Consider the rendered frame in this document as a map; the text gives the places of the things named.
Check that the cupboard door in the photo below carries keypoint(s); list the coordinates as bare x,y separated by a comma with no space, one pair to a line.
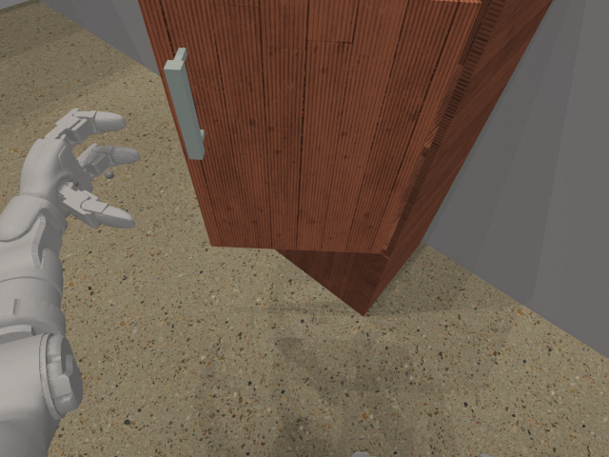
315,111

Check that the robot left forearm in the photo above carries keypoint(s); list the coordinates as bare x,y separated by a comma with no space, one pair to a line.
31,273

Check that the robot left upper arm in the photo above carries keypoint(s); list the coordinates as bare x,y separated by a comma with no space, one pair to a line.
39,383

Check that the handle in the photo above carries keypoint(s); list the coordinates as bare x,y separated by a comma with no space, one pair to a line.
176,75

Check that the left robot hand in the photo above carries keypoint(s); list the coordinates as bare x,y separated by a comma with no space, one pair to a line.
50,166

